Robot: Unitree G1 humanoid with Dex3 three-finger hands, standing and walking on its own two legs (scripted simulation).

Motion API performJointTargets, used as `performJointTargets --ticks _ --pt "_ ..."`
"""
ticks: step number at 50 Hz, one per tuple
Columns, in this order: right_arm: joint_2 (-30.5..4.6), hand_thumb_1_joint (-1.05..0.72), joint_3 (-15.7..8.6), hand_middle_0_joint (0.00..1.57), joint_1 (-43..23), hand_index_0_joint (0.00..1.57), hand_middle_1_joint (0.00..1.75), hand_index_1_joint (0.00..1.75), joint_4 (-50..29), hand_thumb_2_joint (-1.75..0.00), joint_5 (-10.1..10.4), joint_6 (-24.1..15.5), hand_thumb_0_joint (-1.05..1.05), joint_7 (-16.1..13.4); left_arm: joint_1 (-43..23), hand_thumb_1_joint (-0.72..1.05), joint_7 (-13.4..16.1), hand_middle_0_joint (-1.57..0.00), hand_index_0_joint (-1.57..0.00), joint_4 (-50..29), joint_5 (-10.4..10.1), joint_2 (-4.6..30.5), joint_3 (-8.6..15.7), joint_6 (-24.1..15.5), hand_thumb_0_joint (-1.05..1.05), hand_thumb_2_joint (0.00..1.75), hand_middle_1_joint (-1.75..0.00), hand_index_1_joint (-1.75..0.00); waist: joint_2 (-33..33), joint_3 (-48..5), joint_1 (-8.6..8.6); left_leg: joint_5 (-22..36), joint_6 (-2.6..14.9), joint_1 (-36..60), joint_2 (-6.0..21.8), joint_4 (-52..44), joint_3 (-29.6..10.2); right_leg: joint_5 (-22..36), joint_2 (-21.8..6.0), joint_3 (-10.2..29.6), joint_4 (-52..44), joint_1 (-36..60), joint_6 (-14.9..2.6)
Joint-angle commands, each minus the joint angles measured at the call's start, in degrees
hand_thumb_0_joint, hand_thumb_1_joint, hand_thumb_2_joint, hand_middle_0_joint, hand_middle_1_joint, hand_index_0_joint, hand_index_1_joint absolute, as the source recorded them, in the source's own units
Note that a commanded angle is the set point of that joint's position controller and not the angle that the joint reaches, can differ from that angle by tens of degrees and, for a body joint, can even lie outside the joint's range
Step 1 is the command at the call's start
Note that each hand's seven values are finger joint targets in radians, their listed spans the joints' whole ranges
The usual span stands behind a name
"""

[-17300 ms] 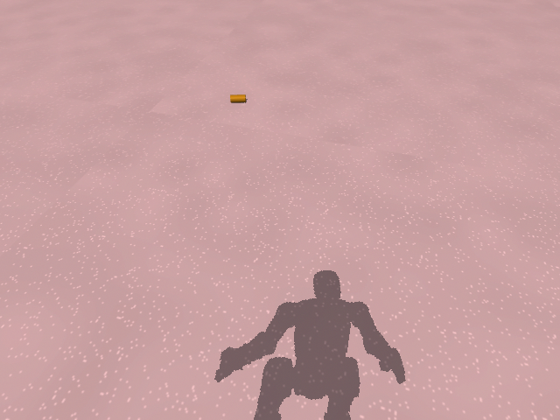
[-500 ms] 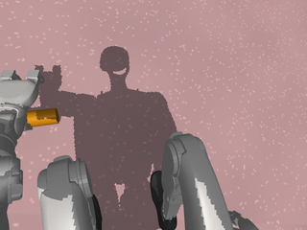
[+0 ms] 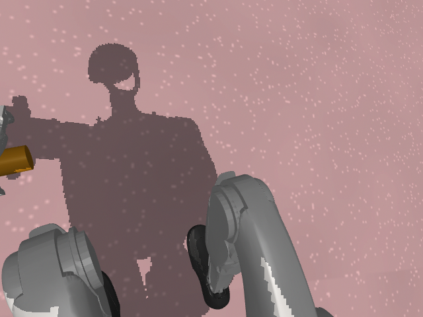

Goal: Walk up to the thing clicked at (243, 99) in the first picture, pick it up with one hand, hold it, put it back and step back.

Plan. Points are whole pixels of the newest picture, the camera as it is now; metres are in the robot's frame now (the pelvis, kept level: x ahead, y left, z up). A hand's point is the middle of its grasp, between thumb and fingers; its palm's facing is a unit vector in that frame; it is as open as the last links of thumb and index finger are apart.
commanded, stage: rest palm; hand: left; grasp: from above
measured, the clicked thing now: out of the picture +0.46 +0.29 -0.27
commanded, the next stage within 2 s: close in 1.04 s
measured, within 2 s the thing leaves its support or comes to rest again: neither
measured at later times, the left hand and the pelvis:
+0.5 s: hand out of the picture +0.44 +0.28 -0.24, palm faces -0.47 -0.11 -0.88, open 14.3 cm; pelvis +0.00 +0.01 +0.00, yaw -3 degrees
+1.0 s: hand (0, 164) +0.45 +0.27 -0.25, palm faces -0.46 -0.11 -0.88, open 14.2 cm; pelvis +0.00 +0.01 +0.00, yaw -4 degrees
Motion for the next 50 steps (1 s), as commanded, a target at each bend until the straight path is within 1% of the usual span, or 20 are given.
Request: performJointTargets --ticks 1,2,4,6,8,12,16,18,20,24,26,28,30,31,35,39,41,45,47,50 --pt "-17.78 -0.89 -4.44 0.2 8.87 0.2 0.3 0.3 -0.76 -0.9 -1.0 -1.65 0.0 0.65 -15.66 -0.57 5.51 -0.07 -0.04 -6.48 -0.45 14.37 2.13 1.73 0.0 1.05 -0.92 -0.95 25.63 -37.81 -0.93 11.33 -0.28 30.37 -1.52 -15.64 4.88 11.81 4.31 -5.54 -11.73 18.14 -2.57" --pt "-18.11 -0.89 -4.24 0.2 9.44 0.2 0.3 0.3 -1.08 -0.9 -1.25 -2.01 0.0 1.04 -15.69 -0.56 5.97 -0.07 -0.04 -5.8 -0.44 14.73 2.5 2.25 0.0 1.04 -0.92 -0.95 25.68 -36.83 -1.75 11.69 -0.11 29.73 -1.53 -15.08 4.91 12.46 4.06 -5.52 -11.67 18.54 -2.34" --pt "-18.4 -0.89 -3.98 0.2 8.99 0.2 0.3 0.3 -1.23 -0.9 -1.33 -2.67 0.0 1.72 -15.16 -0.56 6.25 -0.08 -0.05 -3.65 -0.76 13.96 2.41 3.86 0.0 1.06 -0.91 -0.95 24.28 -35.51 -2.06 11.6 -0.08 28.86 -1.4 -14.39 4.95 12.97 4.3 -5.52 -11.59 18.49 -2.26" --pt "-18.97 -0.89 -3.94 0.2 9.01 0.2 0.3 0.3 -0.63 -0.9 -1.3 -3.2 0.0 2.07 -15.37 -0.56 6.4 -0.07 -0.04 -3.09 -1.86 14.97 3.24 4.53 0.0 1.04 -0.91 -0.94 24.38 -34.55 -2.22 10.71 0.09 27.2 -1.28 -14.79 4.31 12.27 4.3 -5.85 -11.84 18.52 -2.21" --pt "-18.89 -0.89 -3.38 0.2 9.37 0.2 0.3 0.3 -0.82 -0.9 -1.43 -3.42 0.0 2.51 -14.23 -0.56 5.95 -0.07 -0.04 -1.69 -1.97 15.86 4.18 5.23 0.0 1.04 -0.9 -0.93 24.21 -34.87 -2.45 11.43 0.04 28.26 -1.13 -14.59 4.04 12.84 4.19 -6.11 -11.49 19.0 -2.06" --pt "-18.7 -0.89 -2.57 0.2 9.46 0.2 0.3 0.3 -1.69 -0.9 -1.33 -3.6 0.0 3.04 -14.5 -0.56 4.58 -0.07 -0.04 -1.4 -2.89 16.41 4.29 4.9 0.0 1.03 -0.92 -0.95 23.83 -34.65 -3.2 11.31 0.29 27.33 -1.11 -14.32 3.57 13.39 4.32 -6.3 -11.54 21.36 -1.91" --pt "-18.24 -0.9 -1.96 0.2 8.44 0.2 0.3 0.3 -1.84 -0.9 -1.26 -4.0 0.0 3.27 -14.43 -0.56 3.04 -0.07 -0.04 -1.6 -3.6 14.47 1.9 3.88 0.0 1.02 -0.93 -0.96 24.03 -34.04 -3.77 11.0 0.27 27.62 -1.0 -13.12 3.65 13.56 4.52 -6.38 -11.49 21.63 -1.74" --pt "-18.71 -0.9 -1.6 0.2 9.18 0.2 0.3 0.3 -1.31 -0.9 -1.36 -4.07 0.0 3.37 -15.43 -0.57 2.93 -0.07 -0.04 -3.5 -4.02 15.31 2.02 2.84 0.0 1.04 -0.93 -0.95 25.42 -34.54 -4.34 12.47 -0.01 29.5 -0.91 -13.55 2.96 14.37 4.36 -7.15 -11.35 21.54 -1.57" --pt "-18.64 -0.9 -1.25 0.2 8.0 0.2 0.3 0.3 -1.81 -0.9 -1.44 -4.17 0.0 3.45 -14.36 -0.56 3.19 -0.08 -0.05 -2.62 -3.57 14.53 0.86 2.2 0.0 1.03 -0.94 -0.96 26.12 -33.78 -3.78 12.37 -0.46 30.5 -0.65 -13.98 2.49 14.19 4.65 -7.42 -10.89 21.24 -1.75" --pt "-19.41 -0.9 -1.0 0.2 7.04 0.2 0.3 0.3 -1.22 -0.9 -1.77 -4.58 0.0 3.88 -14.57 -0.57 4.97 -0.08 -0.04 -4.59 -3.44 14.04 -0.43 1.43 0.0 1.04 -0.92 -0.95 27.41 -33.62 -3.81 12.38 -0.71 30.74 -0.45 -14.39 2.04 14.11 4.96 -7.82 -11.1 21.04 -1.95" --pt "-19.42 -0.9 -0.77 0.2 6.19 0.2 0.3 0.3 -1.55 -0.9 -1.9 -4.81 0.0 4.03 -13.98 -0.56 6.01 -0.09 -0.06 -3.02 -2.55 13.48 -1.22 1.72 0.0 1.04 -0.92 -0.95 26.26 -32.4 -3.79 11.11 -0.63 29.01 -0.46 -14.28 2.14 13.42 5.19 -7.75 -11.22 20.86 -2.16" --pt "-20.0 -0.9 -0.71 0.2 6.14 0.2 0.3 0.3 -1.91 -0.9 -2.09 -5.34 0.0 4.35 -13.96 -0.56 6.9 -0.09 -0.05 -1.93 -2.42 12.79 -1.34 2.25 0.0 1.04 -0.91 -0.94 25.87 -31.21 -4.46 11.12 -0.77 29.83 -0.48 -14.15 1.91 13.34 5.0 -7.96 -10.88 19.51 -1.97" --pt "-20.69 -0.9 -1.17 0.2 5.82 0.2 0.3 0.3 -1.27 -0.9 -2.16 -5.44 0.0 4.47 -14.99 -0.57 8.33 -0.08 -0.05 -3.0 -2.53 13.62 -0.68 2.46 0.0 1.04 -0.91 -0.94 27.04 -31.15 -4.24 10.76 -0.81 29.71 -0.3 -15.17 1.31 12.8 5.11 -8.26 -11.54 19.01 -2.05" --pt "-20.26 -0.9 -0.73 0.2 5.11 0.2 0.3 0.3 -1.83 -0.9 -2.22 -5.89 0.0 4.78 -14.08 -0.56 8.43 -0.08 -0.05 -1.7 -2.2 12.42 -1.8 3.17 0.0 1.03 -0.91 -0.94 25.61 -30.28 -4.39 10.38 -0.74 29.13 -0.25 -14.62 1.33 12.75 5.0 -8.01 -11.48 19.06 -1.96" --pt "-21.77 -0.9 -1.12 0.2 4.79 0.2 0.3 0.3 -1.78 -0.9 -2.15 -7.19 0.0 5.35 -15.28 -0.55 9.03 -0.09 -0.06 -1.11 -2.86 12.9 -1.51 4.64 0.0 1.03 -0.92 -0.95 26.7 -28.98 -5.05 8.63 -0.67 28.85 -0.28 -15.17 0.97 11.2 4.83 -8.05 -11.65 17.87 -1.81" --pt "-21.77 -0.9 -0.31 0.2 4.99 0.2 0.3 0.3 -2.51 -0.91 -1.69 -7.88 0.0 5.91 -15.02 -0.55 8.82 -0.1 -0.07 -0.61 -3.44 14.03 -0.56 5.97 0.0 1.02 -0.91 -0.94 24.89 -29.93 -5.17 9.56 -0.54 28.58 -0.26 -14.66 0.86 12.34 4.65 -7.87 -11.51 19.75 -1.67" --pt "-21.45 -0.9 -0.3 0.2 4.49 0.2 0.3 0.3 -2.39 -0.91 -1.49 -8.3 0.0 6.1 -14.6 -0.54 8.14 -0.1 -0.07 0.55 -4.34 12.83 -1.14 6.3 0.0 1.01 -0.92 -0.95 25.21 -28.88 -5.24 8.86 -0.64 28.05 -0.22 -14.57 1.0 11.85 4.78 -7.79 -11.52 19.61 -1.71" --pt "-21.31 -0.9 0.21 0.2 6.1 0.2 0.3 0.3 -2.21 -0.91 -1.29 -8.11 0.0 6.14 -14.25 -0.55 6.49 -0.08 -0.06 1.32 -5.38 14.19 -0.49 6.22 0.0 1.01 -0.94 -0.97 25.17 -30.38 -5.47 10.52 -0.36 27.83 -0.3 -13.97 1.37 13.61 4.99 -7.71 -11.98 22.2 -1.68" --pt "-21.26 -0.9 0.28 0.2 6.19 0.2 0.3 0.3 -2.03 -0.91 -1.14 -8.06 0.0 5.93 -14.66 -0.55 5.95 -0.08 -0.06 0.02 -5.95 15.25 -0.14 5.66 0.0 1.02 -0.95 -0.97 25.53 -31.5 -4.84 11.5 -0.42 28.6 -0.3 -14.14 1.4 14.11 5.06 -7.9 -12.3 22.99 -1.76" --pt "-20.98 -0.9 0.61 0.2 5.03 0.2 0.3 0.3 -2.2 -0.91 -0.93 -8.14 0.0 5.79 -14.19 -0.54 5.25 -0.09 -0.06 -0.68 -6.51 13.45 -1.96 4.54 0.0 1.02 -0.96 -0.98 25.05 -30.87 -4.94 10.78 -0.59 28.4 -0.18 -13.78 0.97 13.72 5.03 -8.17 -11.78 22.71 -1.76"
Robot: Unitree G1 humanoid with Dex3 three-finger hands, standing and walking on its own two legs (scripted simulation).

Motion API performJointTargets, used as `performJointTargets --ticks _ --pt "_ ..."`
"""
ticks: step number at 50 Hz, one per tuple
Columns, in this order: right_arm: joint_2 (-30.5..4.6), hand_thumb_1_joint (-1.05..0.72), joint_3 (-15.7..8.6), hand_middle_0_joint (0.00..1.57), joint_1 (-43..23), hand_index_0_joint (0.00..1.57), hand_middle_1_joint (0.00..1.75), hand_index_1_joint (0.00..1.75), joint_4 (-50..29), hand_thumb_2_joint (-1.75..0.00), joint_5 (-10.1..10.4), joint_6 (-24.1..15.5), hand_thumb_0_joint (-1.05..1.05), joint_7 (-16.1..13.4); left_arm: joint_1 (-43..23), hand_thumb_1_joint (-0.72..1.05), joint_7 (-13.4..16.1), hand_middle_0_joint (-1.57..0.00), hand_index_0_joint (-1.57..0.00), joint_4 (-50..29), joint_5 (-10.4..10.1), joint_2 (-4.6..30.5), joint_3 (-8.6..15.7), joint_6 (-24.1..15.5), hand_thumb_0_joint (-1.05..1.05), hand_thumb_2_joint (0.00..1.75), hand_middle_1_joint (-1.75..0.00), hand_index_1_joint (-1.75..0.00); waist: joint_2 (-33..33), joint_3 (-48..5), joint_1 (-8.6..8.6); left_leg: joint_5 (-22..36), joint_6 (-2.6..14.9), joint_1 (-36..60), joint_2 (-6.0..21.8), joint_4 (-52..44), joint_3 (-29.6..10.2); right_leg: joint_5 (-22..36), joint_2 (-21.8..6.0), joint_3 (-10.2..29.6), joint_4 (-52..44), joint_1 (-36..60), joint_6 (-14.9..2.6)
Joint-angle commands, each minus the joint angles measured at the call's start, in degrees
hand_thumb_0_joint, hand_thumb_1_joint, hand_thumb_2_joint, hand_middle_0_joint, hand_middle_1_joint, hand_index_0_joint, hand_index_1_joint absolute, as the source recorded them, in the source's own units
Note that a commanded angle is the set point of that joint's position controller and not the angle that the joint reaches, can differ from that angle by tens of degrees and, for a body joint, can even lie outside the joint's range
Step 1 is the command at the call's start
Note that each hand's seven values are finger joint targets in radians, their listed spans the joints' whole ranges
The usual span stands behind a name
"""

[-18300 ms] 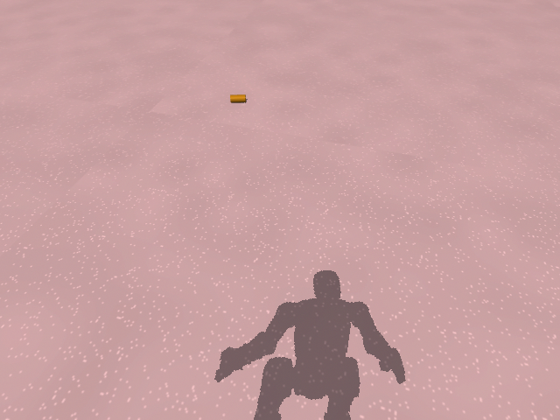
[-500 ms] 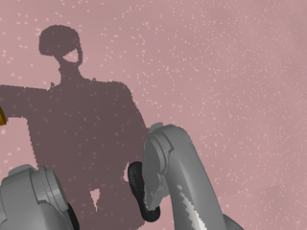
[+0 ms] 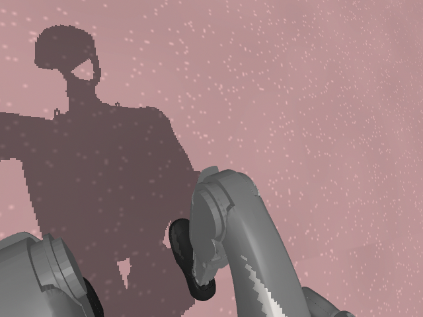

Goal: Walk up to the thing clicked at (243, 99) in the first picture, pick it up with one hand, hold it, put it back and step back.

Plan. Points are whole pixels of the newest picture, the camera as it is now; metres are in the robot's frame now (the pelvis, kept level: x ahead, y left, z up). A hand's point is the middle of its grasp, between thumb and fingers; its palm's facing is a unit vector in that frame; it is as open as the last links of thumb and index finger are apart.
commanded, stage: rest palm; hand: left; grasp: from above
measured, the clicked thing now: out of the picture +0.44 +0.31 -0.27
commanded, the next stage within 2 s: close in 0.04 s
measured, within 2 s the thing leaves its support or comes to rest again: neither
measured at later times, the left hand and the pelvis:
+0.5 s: hand out of the picture +0.43 +0.29 -0.24, palm faces -0.43 -0.12 -0.90, open 13.0 cm; pelvis +0.00 +0.00 +0.00, yaw -1 degrees
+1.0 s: hand out of the picture +0.43 +0.29 -0.25, palm faces -0.45 -0.12 -0.89, open 11.2 cm; pelvis +0.00 +0.00 +0.00, yaw -1 degrees
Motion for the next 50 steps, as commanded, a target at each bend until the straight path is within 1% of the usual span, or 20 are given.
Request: performJointTargets --ticks 1,5,7,10,15,17,21,23,24,26,28,30,32,38,39,41,45,47,48,50 --pt "-17.74 -0.9 -4.61 0.2 9.87 0.2 0.3 0.3 0.8 -0.91 0.28 -0.03 0.0 -0.26 -12.52 -0.55 1.08 -0.08 -0.06 -6.85 -1.57 9.78 -1.24 -1.46 0.0 1.02 -0.95 -0.97 28.11 -35.99 -2.65 12.62 -0.96 27.7 -0.32 -15.98 4.71 13.75 3.71 -5.34 -10.76 20.34 -2.98" --pt "-17.91 -0.9 -4.43 0.2 10.36 0.2 0.3 0.3 0.69 -0.91 0.37 0.44 0.0 -0.49 -11.94 -0.54 2.02 -0.09 -0.06 -7.73 -1.02 11.03 -0.78 -2.89 0.0 1.02 -0.95 -0.97 28.03 -37.43 -2.2 14.45 -1.08 28.64 -0.13 -16.1 4.83 15.23 4.21 -5.35 -11.26 21.7 -3.13" --pt "-17.75 -0.9 -4.02 0.2 10.33 0.2 0.3 0.3 0.99 -0.91 -0.35 0.43 0.0 -0.28 -11.43 -0.52 2.7 -0.09 -0.07 -6.76 -1.04 9.17 -2.07 -3.18 0.0 1.02 -0.96 -0.98 27.54 -36.78 -2.7 14.54 -1.08 27.92 -0.03 -15.69 4.91 15.56 4.45 -5.48 -11.34 22.54 -3.03" --pt "-17.86 -0.89 -4.01 0.2 9.6 0.2 0.3 0.3 0.79 -0.9 -0.26 0.28 0.0 -0.45 -12.16 -0.39 3.87 -0.18 -0.17 -7.75 -0.58 9.78 -2.15 -2.85 0.0 0.97 -0.92 -0.93 27.42 -35.8 -2.52 13.17 -1.02 27.59 -0.13 -15.73 4.84 14.33 4.31 -5.46 -11.54 21.07 -3.07" --pt "-18.4 -0.89 -4.48 0.2 9.58 0.2 0.3 0.3 0.98 -0.9 -0.19 0.0 0.0 -0.45 -13.61 -0.35 4.94 -0.19 -0.19 -7.53 -0.23 9.73 -1.94 -1.8 0.0 0.88 -0.88 -0.88 27.47 -34.33 -3.07 10.9 -1.27 27.14 0.11 -17.23 4.0 12.12 4.17 -5.66 -12.06 19.19 -3.24" --pt "-18.54 -0.89 -4.29 0.2 9.27 0.2 0.3 0.3 0.2 -0.9 -0.41 -0.41 0.0 -0.13 -12.17 -0.33 4.46 -0.21 -0.21 -5.63 -0.4 8.41 -2.78 -0.82 0.0 0.87 -0.87 -0.87 26.64 -33.51 -3.8 10.57 -1.16 27.15 0.07 -16.8 4.24 12.27 4.21 -5.54 -11.84 19.02 -3.07" --pt "-18.6 -0.89 -4.7 0.2 9.37 0.2 0.3 0.3 0.53 -0.9 0.37 -0.5 0.0 -0.33 -13.86 -0.28 3.96 -0.26 -0.25 -6.48 -0.71 10.54 -1.5 0.11 0.0 0.84 -0.83 -0.83 28.36 -34.62 -2.94 10.67 -1.39 27.75 0.16 -17.79 4.1 12.18 4.08 -5.14 -12.11 19.54 -3.22" --pt "-18.21 -0.89 -4.26 0.2 8.79 0.2 0.3 0.3 0.09 -0.9 0.4 -0.73 0.0 -0.1 -12.99 -0.27 3.1 -0.25 -0.26 -4.75 -0.59 9.19 -2.28 0.66 0.0 0.82 -0.83 -0.83 27.74 -33.23 -3.4 10.47 -1.41 27.18 0.15 -17.53 3.79 12.1 3.83 -5.49 -11.3 18.31 -3.2" --pt "-18.3 -0.89 -4.35 0.2 8.48 0.2 0.3 0.3 0.05 -0.9 0.54 -0.69 0.0 -0.33 -12.89 -0.27 2.81 -0.26 -0.26 -5.18 -1.34 9.02 -2.55 0.71 0.0 0.81 -0.83 -0.83 27.11 -33.31 -3.38 9.69 -1.29 26.42 0.12 -17.58 4.12 11.54 4.09 -5.34 -12.06 19.06 -3.19" --pt "-18.66 -0.89 -4.43 0.2 9.68 0.2 0.3 0.3 -0.21 -0.9 0.97 -0.54 0.0 -0.34 -15.4 -0.25 2.41 -0.27 -0.27 -6.84 -1.31 11.35 -0.72 0.21 0.0 0.78 -0.81 -0.81 29.12 -34.98 -2.94 11.32 -1.33 28.03 0.03 -17.63 3.67 12.61 3.64 -5.49 -11.22 18.44 -3.24" --pt "-18.43 -0.89 -4.14 0.2 8.73 0.2 0.3 0.3 -0.36 -0.9 0.66 -0.7 0.0 -0.22 -13.23 -0.24 1.74 -0.29 -0.29 -5.76 -0.9 10.34 -1.93 0.2 0.0 0.78 -0.79 -0.79 27.77 -33.38 -2.98 11.14 -1.22 26.92 0.02 -17.09 3.88 12.42 3.8 -5.6 -11.23 18.51 -3.05" --pt "-18.62 -0.89 -4.17 0.2 9.71 0.2 0.3 0.3 -0.67 -0.9 1.06 -0.11 0.0 -0.75 -14.54 -0.22 1.98 -0.31 -0.31 -6.97 -1.29 11.95 -0.91 -0.39 0.0 0.76 -0.78 -0.78 27.62 -34.71 -3.03 10.76 -1.03 26.84 -0.07 -17.59 4.3 12.2 4.04 -5.29 -12.52 20.17 -3.19" --pt "-18.52 -0.89 -4.03 0.2 9.49 0.2 0.3 0.3 -0.6 -0.9 0.39 -0.21 0.0 -0.64 -13.62 -0.19 1.76 -0.32 -0.33 -6.74 -1.01 11.95 -0.98 -0.73 0.0 0.74 -0.77 -0.77 28.75 -34.64 -2.89 10.94 -1.15 27.71 0.0 -17.52 4.49 12.24 3.97 -5.45 -12.07 19.93 -3.13" --pt "-18.37 -0.9 -3.56 0.2 10.0 0.2 0.3 0.3 -0.63 -0.9 0.37 -0.01 0.0 -0.96 -12.7 -0.13 2.02 -0.38 -0.38 -7.49 -1.44 10.4 -2.46 -1.4 0.0 0.72 -0.73 -0.73 28.03 -35.68 -3.53 13.39 -1.15 28.48 0.18 -16.5 4.67 14.87 4.38 -5.34 -12.23 21.78 -3.08" --pt "-18.58 -0.89 -3.83 0.2 10.04 0.2 0.3 0.3 -0.01 -0.9 0.43 0.04 0.0 -1.06 -13.21 -0.12 2.19 -0.38 -0.38 -7.99 -1.52 10.73 -2.2 -1.48 0.0 0.72 -0.73 -0.73 29.05 -36.26 -3.05 13.4 -1.33 28.82 0.22 -16.8 4.47 14.55 4.45 -5.64 -12.06 20.94 -3.2" --pt "-18.43 -0.89 -3.6 0.2 9.36 0.2 0.3 0.3 -0.3 -0.9 0.39 0.06 0.0 -1.07 -12.34 -0.08 2.16 -0.41 -0.41 -5.89 -1.65 10.48 -2.55 -1.52 0.0 0.7 -0.72 -0.71 28.35 -34.04 -3.36 12.18 -1.45 28.12 0.33 -17.07 4.12 13.61 4.28 -5.74 -11.99 20.51 -3.16" --pt "-18.82 -0.89 -3.3 0.2 9.75 0.2 0.3 0.3 -0.7 -0.9 0.39 0.05 0.0 -0.9 -13.4 -0.04 2.57 -0.44 -0.44 -8.38 -0.94 11.88 -1.82 -1.82 0.0 0.7 -0.7 -0.69 29.32 -35.34 -2.94 13.94 -1.63 29.79 0.35 -17.13 3.38 14.64 4.17 -6.1 -10.99 19.79 -3.19" --pt "-18.76 -0.89 -3.49 0.2 9.02 0.2 0.3 0.3 -0.37 -0.9 0.1 0.21 0.0 -1.02 -12.77 -0.01 3.27 -0.46 -0.46 -7.37 -0.89 10.83 -2.21 -1.63 0.0 0.66 -0.68 -0.67 29.41 -34.48 -2.96 12.84 -1.76 29.23 0.45 -17.94 3.36 13.63 4.28 -6.26 -11.46 19.43 -3.36" --pt "-18.6 -0.89 -3.22 0.2 9.27 0.2 0.3 0.3 -1.04 -0.9 -0.06 0.05 0.0 -0.86 -11.61 0.01 3.03 -0.47 -0.48 -5.29 -0.66 10.12 -2.71 -1.41 0.0 0.65 -0.67 -0.66 28.73 -32.93 -3.72 11.77 -1.69 28.68 0.39 -17.62 3.72 13.17 4.31 -6.14 -11.34 19.45 -3.23" --pt "-18.98 -0.89 -3.07 0.2 9.06 0.2 0.3 0.3 -1.13 -0.9 0.1 0.0 0.0 -1.05 -12.86 0.02 3.2 -0.48 -0.48 -6.5 -0.78 11.92 -2.27 -1.3 0.0 0.65 -0.68 -0.67 28.09 -32.94 -3.61 11.08 -1.32 27.47 0.19 -17.16 4.32 12.78 4.39 -5.75 -12.14 20.03 -3.15"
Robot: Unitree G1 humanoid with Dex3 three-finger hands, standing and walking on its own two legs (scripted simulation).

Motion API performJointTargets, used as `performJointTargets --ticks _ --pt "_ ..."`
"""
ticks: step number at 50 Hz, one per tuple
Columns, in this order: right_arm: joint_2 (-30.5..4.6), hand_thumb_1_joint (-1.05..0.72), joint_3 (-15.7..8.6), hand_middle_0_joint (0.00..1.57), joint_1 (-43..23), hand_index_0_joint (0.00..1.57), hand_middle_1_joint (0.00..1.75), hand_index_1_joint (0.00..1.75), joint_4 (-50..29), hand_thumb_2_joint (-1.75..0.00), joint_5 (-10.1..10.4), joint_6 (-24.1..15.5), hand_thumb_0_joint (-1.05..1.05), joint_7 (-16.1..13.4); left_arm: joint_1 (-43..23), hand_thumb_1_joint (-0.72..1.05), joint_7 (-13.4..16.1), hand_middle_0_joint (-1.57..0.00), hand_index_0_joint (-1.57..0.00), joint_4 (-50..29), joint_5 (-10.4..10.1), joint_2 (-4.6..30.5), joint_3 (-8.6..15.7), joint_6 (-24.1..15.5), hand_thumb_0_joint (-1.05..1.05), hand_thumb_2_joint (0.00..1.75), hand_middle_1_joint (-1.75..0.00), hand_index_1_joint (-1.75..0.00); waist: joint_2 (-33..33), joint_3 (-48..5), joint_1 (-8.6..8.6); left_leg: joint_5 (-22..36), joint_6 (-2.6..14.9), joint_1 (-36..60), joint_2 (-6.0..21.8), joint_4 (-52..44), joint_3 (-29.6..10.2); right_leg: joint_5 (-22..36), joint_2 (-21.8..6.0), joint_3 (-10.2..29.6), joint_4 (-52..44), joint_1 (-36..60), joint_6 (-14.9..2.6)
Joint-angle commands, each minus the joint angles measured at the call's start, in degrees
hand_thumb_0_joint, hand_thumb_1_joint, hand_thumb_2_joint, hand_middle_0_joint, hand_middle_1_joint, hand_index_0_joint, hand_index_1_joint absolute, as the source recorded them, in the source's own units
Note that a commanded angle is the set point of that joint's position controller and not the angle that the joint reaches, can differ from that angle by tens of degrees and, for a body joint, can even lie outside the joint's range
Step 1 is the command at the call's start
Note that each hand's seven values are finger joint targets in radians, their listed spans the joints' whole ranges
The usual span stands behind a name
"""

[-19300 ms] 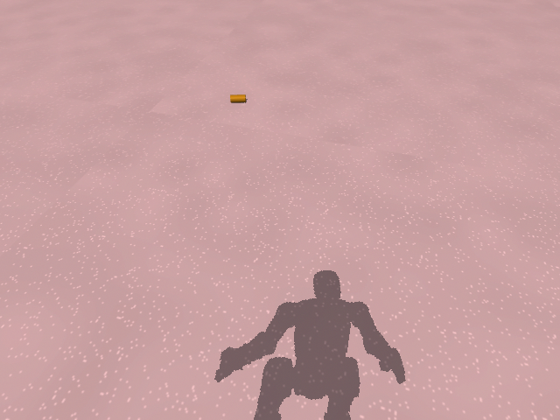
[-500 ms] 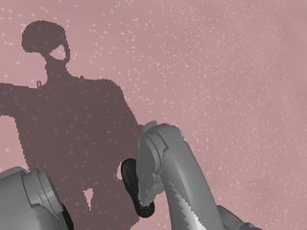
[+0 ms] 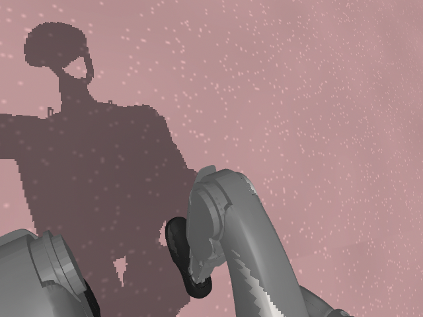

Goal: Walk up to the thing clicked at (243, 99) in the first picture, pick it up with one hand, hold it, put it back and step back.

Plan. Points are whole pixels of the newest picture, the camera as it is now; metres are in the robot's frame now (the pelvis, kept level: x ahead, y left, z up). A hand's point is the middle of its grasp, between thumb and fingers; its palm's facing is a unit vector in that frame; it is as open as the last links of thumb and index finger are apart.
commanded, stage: close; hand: left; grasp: from above
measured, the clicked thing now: out of the picture +0.44 +0.31 -0.27
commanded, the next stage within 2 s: settle in 0.80 s
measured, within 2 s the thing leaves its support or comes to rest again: leaves its support in 1.24 s
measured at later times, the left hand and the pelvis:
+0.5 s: hand out of the picture +0.43 +0.31 -0.25, palm faces -0.44 -0.14 -0.89, open 9.0 cm; pelvis +0.00 +0.00 +0.00, yaw +0 degrees
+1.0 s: hand out of the picture +0.44 +0.31 -0.25, palm faces -0.44 -0.13 -0.89, open 8.2 cm; pelvis +0.00 +0.00 +0.00, yaw +0 degrees
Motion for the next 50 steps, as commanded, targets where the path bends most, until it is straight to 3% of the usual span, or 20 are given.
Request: performJointTargets --ticks 1,3,5,8,9,12,13,15,19,22,25,27,28,31,35,37,45,46,49,50 --pt "-19.19 -0.89 -5.58 0.2 9.43 0.2 0.3 0.3 0.47 -0.9 0.22 -0.06 0.0 -0.55 -14.26 0.04 2.34 -0.49 -0.5 -6.93 -1.0 11.36 0.61 0.34 0.0 0.64 -0.66 -0.65 28.41 -34.58 -3.7 11.55 -1.16 26.33 0.12 -16.68 5.16 12.38 3.74 -4.88 -11.54 19.54 -3.33" --pt "-19.09 -0.89 -5.69 0.2 10.19 0.2 0.3 0.3 0.5 -0.9 0.25 0.08 0.0 -0.57 -13.79 0.06 2.39 -0.52 -0.52 -6.01 -0.45 11.55 1.33 0.61 0.0 0.62 -0.63 -0.63 29.7 -35.22 -3.49 12.47 -1.38 27.21 0.19 -16.95 4.98 13.07 3.68 -4.87 -10.81 19.11 -3.47" --pt "-18.84 -0.89 -5.21 0.2 9.6 0.2 0.3 0.3 0.18 -0.9 0.0 -0.18 0.0 -0.37 -12.49 0.09 1.81 -0.53 -0.54 -4.2 -1.04 9.46 0.05 0.99 0.0 0.62 -0.65 -0.63 28.04 -34.11 -4.1 12.51 -1.32 26.81 0.24 -16.51 4.84 13.29 3.74 -5.21 -10.64 18.79 -3.22" --pt "-19.32 -0.89 -5.4 0.2 9.11 0.2 0.3 0.3 0.25 -0.9 0.59 -0.31 0.0 -0.9 -14.38 0.13 1.55 -0.57 -0.57 -5.85 -1.81 11.46 0.2 0.94 0.0 0.6 -0.61 -0.6 27.81 -34.08 -4.03 10.47 -1.09 25.93 0.18 -16.64 4.96 11.72 3.62 -4.74 -11.52 19.57 -3.29" --pt "-19.61 -0.89 -5.55 0.2 10.06 0.2 0.3 0.3 0.38 -0.9 0.63 -0.12 0.0 -0.97 -15.1 0.14 1.72 -0.57 -0.58 -7.02 -1.54 13.31 1.42 0.77 0.0 0.57 -0.6 -0.59 29.11 -35.19 -3.51 11.12 -1.17 26.51 0.22 -17.3 4.85 12.04 3.64 -4.71 -11.65 19.97 -3.44" --pt "-18.99 -0.89 -5.44 0.2 9.35 0.2 0.3 0.3 0.14 -0.9 0.37 -0.15 0.0 -0.97 -13.2 0.17 0.86 -0.59 -0.6 -4.9 -1.3 11.38 0.57 0.96 0.0 0.52 -0.57 -0.56 29.66 -33.74 -3.61 10.29 -1.39 26.23 0.22 -17.34 4.88 11.21 3.52 -4.84 -10.77 18.64 -3.52" --pt "-18.97 -0.89 -5.27 0.2 9.15 0.2 0.3 0.3 -0.1 -0.9 0.43 -0.03 0.0 -1.06 -13.56 0.18 0.75 -0.6 -0.61 -6.36 -1.91 11.5 0.53 0.75 0.0 0.53 -0.58 -0.56 28.05 -34.57 -3.49 10.64 -1.27 26.07 0.32 -17.16 4.69 11.62 3.71 -4.92 -11.26 19.63 -3.35" --pt "-19.15 -0.89 -5.38 0.2 10.77 0.2 0.3 0.3 -0.48 -0.9 0.69 0.37 0.0 -1.07 -15.48 0.19 0.7 -0.61 -0.63 -8.1 -1.18 13.88 2.35 0.37 0.0 0.5 -0.54 -0.53 30.09 -37.19 -3.31 12.94 -1.16 27.55 0.23 -16.64 4.96 13.72 3.68 -4.65 -10.61 20.43 -3.45" --pt "-18.72 -0.89 -5.06 0.2 9.59 0.2 0.3 0.3 -0.07 -0.9 0.6 0.14 0.0 -1.01 -13.55 0.25 0.05 -0.66 -0.67 -5.79 -1.77 10.55 0.52 0.29 0.0 0.48 -0.52 -0.51 29.02 -33.96 -3.96 12.38 -1.34 27.12 0.17 -16.52 4.72 12.88 3.43 -5.3 -10.26 18.56 -3.29" --pt "-19.48 -0.89 -5.47 0.2 9.69 0.2 0.3 0.3 0.02 -0.9 0.95 0.56 0.0 -1.51 -14.49 0.31 0.15 -0.71 -0.72 -6.73 -1.26 14.08 1.45 0.33 0.0 0.48 -0.5 -0.49 29.43 -34.96 -3.37 11.34 -1.33 26.87 0.33 -17.32 4.78 12.24 3.71 -4.62 -11.25 19.79 -3.51" --pt "-19.13 -0.89 -5.7 0.2 9.67 0.2 0.3 0.3 -0.11 -0.9 0.72 0.65 0.0 -1.58 -13.41 0.35 0.02 -0.73 -0.75 -6.32 -1.1 12.05 1.14 0.31 0.0 0.44 -0.48 -0.46 29.14 -33.78 -2.94 10.61 -1.42 26.22 0.17 -17.52 4.64 11.2 3.52 -4.92 -10.59 17.88 -3.58" --pt "-19.12 -0.89 -5.41 0.2 9.75 0.2 0.3 0.3 -0.33 -0.9 0.56 0.94 0.0 -1.47 -14.47 0.37 0.14 -0.74 -0.76 -7.91 -0.77 13.66 1.96 -0.07 0.0 0.41 -0.46 -0.44 30.69 -36.25 -2.52 12.1 -1.61 28.18 0.29 -17.81 4.09 12.04 3.65 -5.42 -10.22 17.59 -3.63" --pt "-19.17 -0.89 -5.28 0.2 10.31 0.2 0.3 0.3 -0.77 -0.9 0.5 1.17 0.0 -1.47 -13.0 0.39 0.15 -0.76 -0.78 -5.0 -0.07 13.84 2.25 0.11 0.0 0.42 -0.47 -0.45 30.56 -35.47 -3.15 12.4 -1.6 28.15 0.4 -17.78 4.17 12.76 3.62 -5.17 -9.8 18.45 -3.72" --pt "-18.73 -0.89 -4.93 0.2 9.5 0.2 0.3 0.3 -0.51 -0.9 0.22 1.26 0.0 -1.41 -12.19 0.45 0.04 -0.8 -0.82 -3.69 -0.54 11.24 0.67 0.03 0.0 0.41 -0.45 -0.43 28.28 -33.44 -3.76 12.34 -1.21 25.57 0.11 -16.61 4.81 12.98 3.86 -5.21 -10.59 18.45 -3.35" --pt "-19.24 -0.89 -4.91 0.2 9.82 0.2 0.3 0.3 -0.95 -0.9 0.28 1.51 0.0 -1.76 -13.72 0.53 0.04 -0.87 -0.89 -5.43 -0.05 14.76 2.23 0.1 0.0 0.42 -0.43 -0.42 30.13 -35.04 -3.0 12.04 -1.45 27.65 0.24 -17.62 4.41 12.23 3.75 -5.1 -10.39 18.51 -3.63" --pt "-19.08 -0.89 -4.98 0.2 9.53 0.2 0.3 0.3 -1.06 -0.9 0.18 1.2 0.0 -1.64 -12.81 0.55 -0.12 -0.89 -0.91 -4.37 -0.15 12.36 1.09 0.1 0.0 0.41 -0.42 -0.4 29.38 -32.25 -3.63 10.66 -1.49 26.16 0.16 -17.66 4.45 11.29 3.47 -5.15 -10.35 17.51 -3.45" --pt "-19.02 -0.89 -4.88 0.2 11.06 0.2 0.3 0.3 -1.31 -0.9 0.13 1.3 0.0 -1.47 -13.87 0.67 -0.56 -0.98 -1.0 -7.07 -0.19 14.29 2.42 -0.01 0.0 0.43 -0.41 -0.39 30.48 -35.77 -3.1 13.19 -1.22 27.55 0.04 -16.58 4.95 13.2 3.62 -5.03 -10.26 18.72 -3.32" --pt "-18.59 -0.91 -4.31 0.2 10.31 0.2 0.3 0.3 -1.64 -0.9 0.14 1.13 0.0 -1.53 -12.68 0.59 -0.9 -0.96 -0.98 -4.18 -0.44 12.6 1.19 0.22 0.0 0.43 -0.45 -0.43 27.79 -33.64 -3.92 12.08 -1.07 26.15 0.08 -16.22 4.89 12.87 3.43 -4.85 -10.18 19.06 -3.13" --pt "-18.79 -0.91 -5.27 0.2 10.51 0.2 0.3 0.3 -0.87 -0.9 0.69 1.59 0.0 -2.11 -14.7 0.6 -0.85 -0.99 -1.01 -9.26 -0.78 16.07 3.1 0.24 0.0 0.45 -0.41 -0.4 30.66 -37.49 -2.02 12.66 -1.25 27.28 0.06 -17.08 5.22 12.83 3.58 -4.24 -11.0 20.26 -3.49" --pt "-18.95 -0.91 -5.67 0.2 11.69 0.2 0.3 0.3 -1.06 -0.9 0.6 1.69 0.0 -2.03 -13.69 0.59 -1.27 -0.99 -1.0 -7.82 -0.49 15.77 3.59 0.57 0.0 0.45 -0.41 -0.4 31.48 -38.05 -2.46 13.43 -1.3 28.27 0.13 -16.69 5.32 13.81 3.65 -4.19 -10.3 20.27 -3.56"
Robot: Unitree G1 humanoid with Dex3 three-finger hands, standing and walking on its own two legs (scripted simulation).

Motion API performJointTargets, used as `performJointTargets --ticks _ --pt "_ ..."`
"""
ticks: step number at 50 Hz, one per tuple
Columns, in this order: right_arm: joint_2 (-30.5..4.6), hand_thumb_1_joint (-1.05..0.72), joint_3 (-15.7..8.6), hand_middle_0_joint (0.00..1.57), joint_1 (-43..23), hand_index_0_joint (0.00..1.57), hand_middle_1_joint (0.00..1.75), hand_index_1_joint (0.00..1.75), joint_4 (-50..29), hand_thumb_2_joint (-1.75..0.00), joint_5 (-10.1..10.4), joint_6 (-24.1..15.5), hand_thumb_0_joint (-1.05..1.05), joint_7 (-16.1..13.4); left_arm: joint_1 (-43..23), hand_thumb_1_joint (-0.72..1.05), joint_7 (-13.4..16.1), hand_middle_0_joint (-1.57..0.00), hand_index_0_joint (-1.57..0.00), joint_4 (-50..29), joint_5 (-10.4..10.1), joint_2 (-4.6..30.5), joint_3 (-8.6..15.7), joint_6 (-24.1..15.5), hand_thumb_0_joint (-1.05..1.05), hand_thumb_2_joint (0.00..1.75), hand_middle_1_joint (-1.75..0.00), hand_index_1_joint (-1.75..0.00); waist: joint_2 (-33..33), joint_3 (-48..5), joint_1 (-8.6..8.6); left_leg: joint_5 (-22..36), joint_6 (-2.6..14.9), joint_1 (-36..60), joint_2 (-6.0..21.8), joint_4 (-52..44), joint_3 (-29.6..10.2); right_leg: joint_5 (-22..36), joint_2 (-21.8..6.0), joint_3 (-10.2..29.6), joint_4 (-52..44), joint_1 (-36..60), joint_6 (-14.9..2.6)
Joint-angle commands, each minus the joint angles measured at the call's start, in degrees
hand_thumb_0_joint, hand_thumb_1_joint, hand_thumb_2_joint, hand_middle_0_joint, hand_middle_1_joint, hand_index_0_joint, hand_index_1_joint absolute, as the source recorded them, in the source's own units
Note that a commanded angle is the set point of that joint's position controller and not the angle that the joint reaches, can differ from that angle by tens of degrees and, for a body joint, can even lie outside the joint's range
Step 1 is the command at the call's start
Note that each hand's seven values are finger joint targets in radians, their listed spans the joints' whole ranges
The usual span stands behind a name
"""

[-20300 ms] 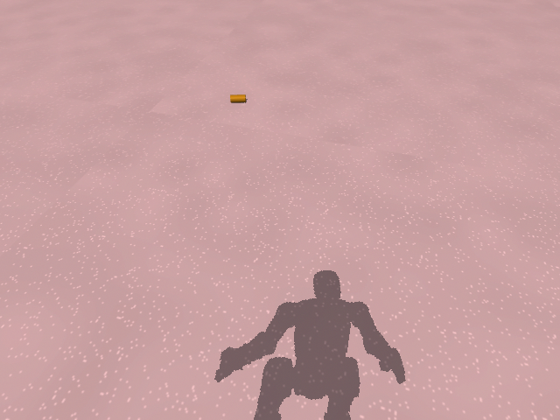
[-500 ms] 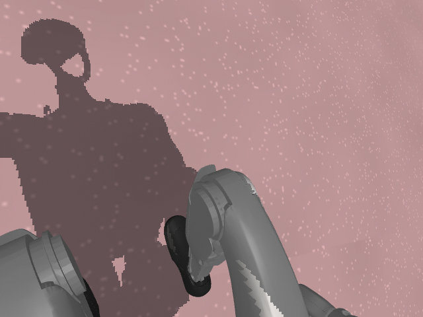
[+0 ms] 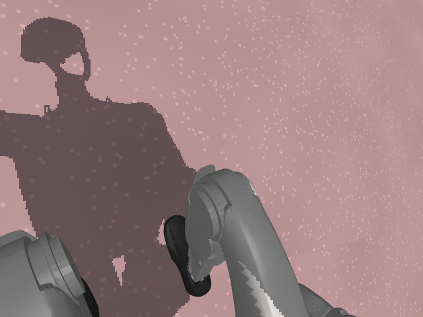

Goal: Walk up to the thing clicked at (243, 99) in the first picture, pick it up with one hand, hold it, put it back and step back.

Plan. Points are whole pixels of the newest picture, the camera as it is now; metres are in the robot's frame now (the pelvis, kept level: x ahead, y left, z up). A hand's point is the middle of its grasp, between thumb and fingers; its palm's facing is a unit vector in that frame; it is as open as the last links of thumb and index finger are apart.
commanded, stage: settle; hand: left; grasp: from above
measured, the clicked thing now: out of the picture +0.46 +0.32 -0.27
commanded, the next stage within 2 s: lift in 0.80 s
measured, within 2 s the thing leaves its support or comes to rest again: leaves its support in 0.24 s
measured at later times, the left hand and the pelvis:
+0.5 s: hand out of the picture +0.43 +0.33 -0.19, palm faces -0.41 -0.10 -0.91, open 8.0 cm; pelvis +0.01 +0.00 +0.01, yaw +3 degrees
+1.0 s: hand out of the picture +0.42 +0.32 -0.13, palm faces -0.45 -0.09 -0.89, open 8.0 cm; pelvis +0.00 -0.01 +0.04, yaw +7 degrees
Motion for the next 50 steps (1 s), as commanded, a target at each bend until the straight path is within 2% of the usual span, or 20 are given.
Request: performJointTargets --ticks 1,3,6,13,15,16,18,19,21,24,25,26,27,28,29,31,34,36,37,50 --pt "-18.28 -0.91 -6.39 0.2 11.01 0.2 0.3 0.3 1.18 -0.9 0.46 0.51 0.0 -0.45 -14.22 0.59 0.87 -0.99 -1.0 -10.09 -1.16 14.18 2.62 0.55 0.0 0.44 -0.4 -0.39 32.91 -40.67 -1.08 14.52 -1.43 29.2 0.1 -16.54 5.13 14.23 3.43 -4.67 -9.86 20.35 -3.68" --pt "-18.44 -0.91 -6.87 0.2 10.91 0.2 0.3 0.3 1.0 -0.9 0.62 0.52 0.0 -0.3 -12.75 0.6 0.18 -0.99 -1.01 -8.0 -1.17 13.11 2.25 0.86 0.0 0.41 -0.38 -0.37 31.88 -37.62 -1.73 13.07 -1.33 27.57 0.07 -16.54 5.42 13.13 3.47 -4.42 -9.57 19.29 -3.69" --pt "-18.11 -0.91 -8.06 0.2 11.77 0.2 0.3 0.3 1.19 -0.9 0.76 1.1 0.0 -0.36 -12.35 0.64 0.21 -1.03 -1.04 -14.58 -0.81 15.85 5.84 0.61 0.0 0.42 -0.37 -0.36 36.4 -43.24 0.45 15.84 -1.88 31.43 -0.11 -17.31 5.54 14.63 3.12 -4.49 -8.88 19.73 -4.2" --pt "-17.49 -0.91 -12.57 0.2 12.93 0.2 0.3 0.3 2.04 -0.9 2.38 2.13 0.0 -0.11 -11.97 0.71 -1.9 -1.07 -1.08 -22.94 -0.87 12.45 6.81 0.65 0.0 0.39 -0.33 -0.32 36.9 -43.53 0.92 14.81 -1.76 30.93 -0.65 -16.66 7.62 13.47 2.57 -3.4 -9.49 16.44 -4.6" --pt "-17.05 -0.91 -14.43 0.2 14.24 0.2 0.3 0.3 2.62 -0.9 3.34 2.62 0.0 -0.34 -11.31 0.74 -2.82 -1.1 -1.11 -29.71 -1.62 11.93 7.56 0.48 0.0 0.4 -0.31 -0.31 38.9 -49.67 2.67 17.47 -1.87 34.65 -0.68 -17.29 8.01 15.12 2.38 -2.65 -9.68 17.82 -4.55" --pt "-15.93 -0.91 -14.86 0.2 12.76 0.2 0.3 0.3 1.34 -0.9 4.35 2.74 0.0 -0.23 -11.81 0.76 -3.7 -1.13 -1.13 -32.04 -2.79 6.12 3.76 0.26 0.0 0.41 -0.32 -0.32 39.21 -50.36 2.81 16.64 -2.11 34.93 -0.64 -18.16 7.91 14.41 2.29 -2.26 -9.79 17.1 -5.08" --pt "-14.75 -0.91 -15.32 0.2 13.4 0.2 0.3 0.3 3.36 -0.9 5.49 3.13 0.0 -0.19 -8.65 0.79 -4.93 -1.13 -1.14 -28.84 -3.73 1.93 0.69 1.16 0.0 0.37 -0.34 -0.32 37.62 -49.12 3.67 15.55 -1.83 34.27 -0.7 -19.6 7.95 14.04 2.23 -2.2 -10.31 15.11 -4.89" --pt "-15.71 -0.91 -15.66 0.2 13.74 0.2 0.3 0.3 3.02 -0.9 5.32 3.18 0.0 -0.18 -11.88 0.8 -5.12 -1.13 -1.15 -27.89 -2.74 6.87 3.38 1.48 0.0 0.38 -0.33 -0.32 35.28 -47.29 2.41 15.44 -1.38 31.84 -0.72 -18.62 8.07 14.14 2.25 -2.04 -10.21 14.53 -4.6" --pt "-16.16 -0.91 -17.56 0.2 16.41 0.2 0.3 0.3 3.88 -0.9 6.2 4.2 0.0 -0.91 -11.07 0.83 -6.02 -1.16 -1.17 -30.62 -1.98 8.83 6.04 1.86 0.0 0.42 -0.34 -0.33 36.43 -50.14 4.39 16.47 -1.44 33.54 -1.15 -19.65 8.33 14.11 1.65 -1.3 -10.62 15.04 -5.01" --pt "-13.61 -0.91 -17.34 0.2 14.34 0.2 0.3 0.3 2.31 -0.91 7.19 5.13 0.0 -1.02 -12.36 0.89 -8.37 -1.24 -1.24 -31.04 -3.65 -2.06 -0.21 2.48 0.0 0.46 -0.32 -0.32 32.65 -49.64 3.85 14.1 -0.9 31.95 -1.41 -21.08 8.86 12.71 1.67 -0.96 -12.79 15.18 -5.06" --pt "-13.53 -0.91 -16.85 0.2 14.64 0.2 0.3 0.3 3.42 -0.9 7.32 5.29 0.0 -1.18 -13.3 0.9 -9.39 -1.24 -1.24 -28.08 -3.76 -2.91 -2.11 2.83 0.0 0.43 -0.31 -0.31 31.11 -47.18 3.3 12.45 -0.66 31.05 -1.74 -21.43 8.98 11.35 1.51 -0.91 -13.01 13.64 -4.84" --pt "-13.66 -0.91 -17.28 0.2 15.67 0.2 0.3 0.3 4.16 -0.9 7.52 5.69 0.0 -1.52 -13.61 0.89 -10.03 -1.23 -1.24 -29.34 -3.55 -0.48 -1.35 2.86 0.0 0.43 -0.33 -0.32 31.37 -48.11 3.99 12.86 -0.43 30.93 -1.83 -21.56 9.41 11.3 1.76 -0.43 -13.74 14.52 -4.82" --pt "-15.19 -0.91 -18.14 0.2 15.87 0.2 0.3 0.3 2.88 -0.9 7.58 5.95 0.0 -2.01 -12.57 0.92 -10.13 -1.25 -1.26 -30.97 -3.3 6.64 3.95 2.88 0.0 0.45 -0.33 -0.33 30.22 -50.2 5.18 15.08 -0.32 31.25 -1.96 -21.09 9.48 13.29 1.4 -0.21 -13.32 16.54 -4.62" --pt "-14.3 -0.91 -18.32 0.2 15.96 0.2 0.3 0.3 2.59 -0.91 7.92 6.36 0.0 -2.15 -12.57 0.92 -10.88 -1.27 -1.26 -31.94 -3.21 5.36 3.01 2.88 0.0 0.49 -0.33 -0.34 30.63 -51.53 6.5 15.37 -0.38 31.12 -2.17 -21.41 10.02 12.93 1.22 0.7 -13.22 17.69 -5.0" --pt "-13.44 -0.91 -18.19 0.2 15.47 0.2 0.3 0.3 2.36 -0.91 7.74 6.57 0.0 -2.16 -11.45 0.94 -11.89 -1.28 -1.28 -29.47 -3.28 -0.38 0.16 3.04 0.0 0.5 -0.34 -0.35 28.78 -49.72 5.47 15.46 -0.42 30.74 -2.32 -21.48 10.15 13.11 1.1 0.41 -13.83 17.25 -5.06" --pt "-13.02 -0.91 -17.67 0.2 15.45 0.2 0.3 0.3 2.61 -0.91 8.26 7.07 0.0 -2.6 -13.21 0.94 -12.89 -1.29 -1.28 -28.12 -4.11 -1.94 -1.23 2.74 0.0 0.49 -0.32 -0.33 26.28 -47.6 4.16 12.05 -0.14 29.47 -2.55 -22.47 9.52 10.53 1.01 0.21 -14.69 15.34 -4.84" --pt "-12.96 -0.91 -18.59 0.2 15.04 0.2 0.3 0.3 2.35 -0.91 8.83 7.98 0.0 -3.75 -14.03 0.93 -13.62 -1.29 -1.28 -32.18 -3.95 2.86 0.88 1.79 0.0 0.48 -0.3 -0.32 28.38 -52.01 6.91 11.45 -0.28 31.58 -2.45 -23.85 10.1 9.56 0.92 1.16 -15.04 17.1 -5.03" --pt "-11.8 -0.91 -18.44 0.2 15.74 0.2 0.3 0.3 2.37 -0.9 8.69 8.46 0.0 -3.92 -13.79 0.95 -14.42 -1.3 -1.29 -31.52 -3.75 0.58 -0.31 1.7 0.0 0.5 -0.32 -0.33 27.07 -51.46 6.2 13.07 -0.06 30.67 -2.69 -23.28 11.45 10.93 1.05 1.9 -15.86 19.53 -4.85" --pt "-12.26 -0.91 -18.69 0.2 15.26 0.2 0.3 0.3 1.58 -0.9 8.72 8.51 0.0 -4.28 -16.24 0.95 -14.5 -1.3 -1.29 -33.33 -4.12 2.73 1.21 1.35 0.0 0.51 -0.32 -0.33 25.1 -51.7 5.47 12.85 0.3 30.39 -2.69 -22.65 11.54 10.92 1.04 2.18 -16.56 19.49 -4.68" --pt "-11.06 -0.92 -20.76 0.2 16.38 0.2 0.3 0.3 1.76 -0.91 10.16 10.49 0.0 -7.33 -12.27 0.87 -15.73 -1.24 -1.23 -36.75 -6.15 1.44 1.16 1.75 0.0 0.48 -0.3 -0.31 27.19 -56.33 8.96 11.1 -0.06 35.4 -2.79 -28.28 11.98 8.88 0.33 2.9 -18.86 20.3 -5.33"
